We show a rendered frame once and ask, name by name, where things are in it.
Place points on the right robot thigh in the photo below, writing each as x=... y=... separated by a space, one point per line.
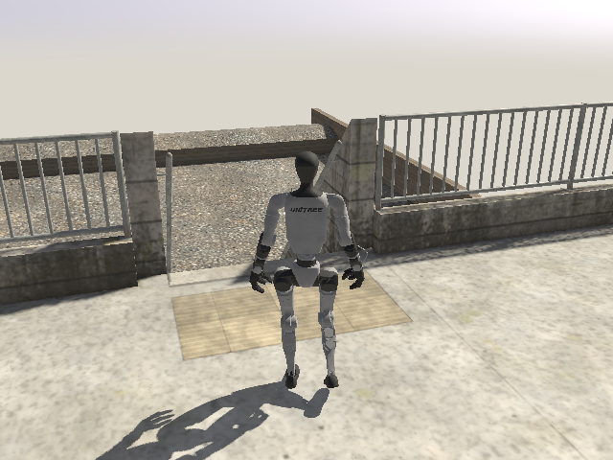
x=328 y=282

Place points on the left robot shin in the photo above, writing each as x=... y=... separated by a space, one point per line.
x=289 y=346

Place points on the robot right upper arm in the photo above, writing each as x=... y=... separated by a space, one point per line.
x=337 y=203

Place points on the robot left upper arm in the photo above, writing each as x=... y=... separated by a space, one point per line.
x=276 y=202

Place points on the robot left hand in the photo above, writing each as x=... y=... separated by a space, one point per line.
x=254 y=278

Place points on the robot right hand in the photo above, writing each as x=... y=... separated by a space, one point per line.
x=359 y=275

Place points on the robot right forearm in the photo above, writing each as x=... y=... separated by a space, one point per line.
x=353 y=255

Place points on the robot left forearm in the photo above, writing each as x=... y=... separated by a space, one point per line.
x=260 y=257

